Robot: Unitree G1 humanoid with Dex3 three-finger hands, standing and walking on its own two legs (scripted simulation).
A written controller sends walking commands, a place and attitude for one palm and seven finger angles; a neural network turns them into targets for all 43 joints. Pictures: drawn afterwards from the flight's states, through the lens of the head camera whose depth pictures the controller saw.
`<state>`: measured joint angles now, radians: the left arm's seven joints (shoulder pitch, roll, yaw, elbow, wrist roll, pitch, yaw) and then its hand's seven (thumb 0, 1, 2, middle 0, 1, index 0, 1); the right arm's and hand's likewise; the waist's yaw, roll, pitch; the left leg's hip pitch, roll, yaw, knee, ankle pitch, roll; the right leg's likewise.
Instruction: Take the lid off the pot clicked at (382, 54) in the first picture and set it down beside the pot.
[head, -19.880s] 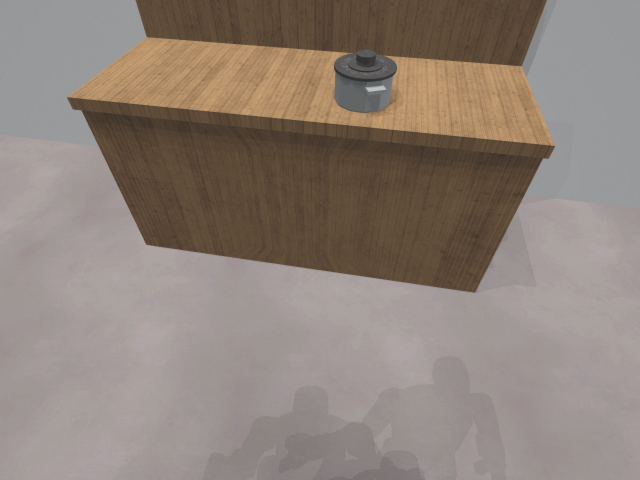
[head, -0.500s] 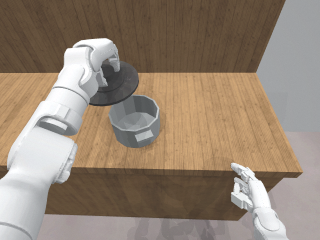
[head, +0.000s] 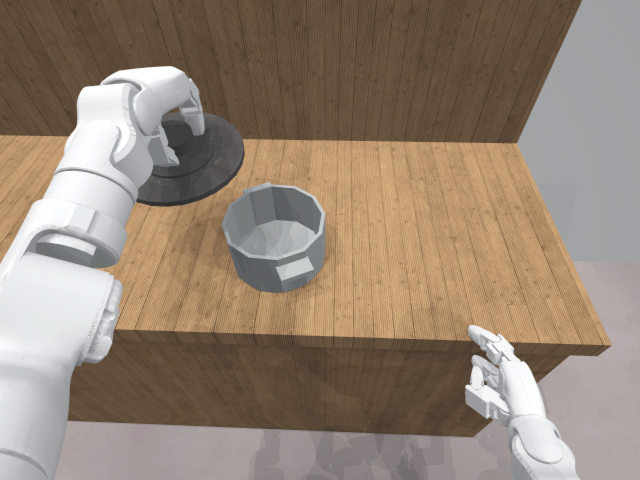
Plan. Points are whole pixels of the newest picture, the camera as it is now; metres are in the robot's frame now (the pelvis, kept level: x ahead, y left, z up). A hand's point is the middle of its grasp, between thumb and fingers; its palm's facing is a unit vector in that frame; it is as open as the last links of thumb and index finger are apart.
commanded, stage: move the lid sideways beside the pot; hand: left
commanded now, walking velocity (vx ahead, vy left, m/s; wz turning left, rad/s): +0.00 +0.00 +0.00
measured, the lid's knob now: (172, 138) +0.50 +0.20 +0.17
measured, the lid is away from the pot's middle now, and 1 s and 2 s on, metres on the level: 0.12 0.24 0.23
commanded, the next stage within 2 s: lower the lid onto the table in 1.06 s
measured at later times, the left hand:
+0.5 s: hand (113, 147) +0.46 +0.25 +0.19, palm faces -0.32 -0.05 -0.94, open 8.4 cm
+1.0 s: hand (67, 151) +0.47 +0.31 +0.18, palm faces -0.36 -0.08 -0.93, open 8.4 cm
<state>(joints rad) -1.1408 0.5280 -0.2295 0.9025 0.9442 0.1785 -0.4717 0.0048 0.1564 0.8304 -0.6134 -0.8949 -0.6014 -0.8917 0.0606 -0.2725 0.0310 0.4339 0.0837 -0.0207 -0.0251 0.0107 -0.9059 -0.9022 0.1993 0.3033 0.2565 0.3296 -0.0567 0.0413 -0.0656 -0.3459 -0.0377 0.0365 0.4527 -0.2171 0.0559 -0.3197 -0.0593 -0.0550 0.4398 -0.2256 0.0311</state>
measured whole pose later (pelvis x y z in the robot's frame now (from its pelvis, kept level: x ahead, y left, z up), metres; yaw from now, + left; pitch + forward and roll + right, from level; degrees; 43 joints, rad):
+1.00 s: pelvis +0.01 +0.02 +0.00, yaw +0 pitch +8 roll -2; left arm -1.16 0.78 -0.14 1.00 0.96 -0.03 -0.54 0.00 0.16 0.83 -0.61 -0.89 -0.60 -0.89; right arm 0.07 -0.30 0.03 0.41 0.10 -0.04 -0.07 0.01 -0.90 -0.90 0.20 0.30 0.29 0.36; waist -0.07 0.01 -0.04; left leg -0.40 -0.04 0.03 0.50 -0.24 0.08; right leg -0.33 -0.05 -0.06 0.40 -0.21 0.04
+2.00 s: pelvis +0.01 +0.03 -0.01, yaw +1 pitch +10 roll -3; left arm -1.11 0.69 -0.16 1.03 0.97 -0.06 -0.46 0.01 0.16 0.83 -0.61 -0.89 -0.60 -0.89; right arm 0.09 -0.30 0.01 0.41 0.08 -0.06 -0.07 0.01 -0.90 -0.90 0.20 0.30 0.24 0.33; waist -0.07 0.00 -0.06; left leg -0.47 -0.05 0.02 0.55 -0.27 0.09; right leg -0.39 -0.05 -0.03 0.45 -0.23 0.02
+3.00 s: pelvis +0.00 +0.02 -0.01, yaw -1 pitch +12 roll -3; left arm -0.97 0.72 -0.12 1.06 0.97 -0.15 -0.38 0.01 0.17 0.83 -0.60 -0.89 -0.59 -0.89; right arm 0.08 -0.29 0.04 0.38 0.09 -0.07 -0.10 0.01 -0.90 -0.90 0.20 0.30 0.27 0.34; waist -0.08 0.00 -0.08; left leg -0.56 -0.02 0.03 0.65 -0.30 0.08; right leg -0.49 -0.03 -0.02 0.53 -0.26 0.03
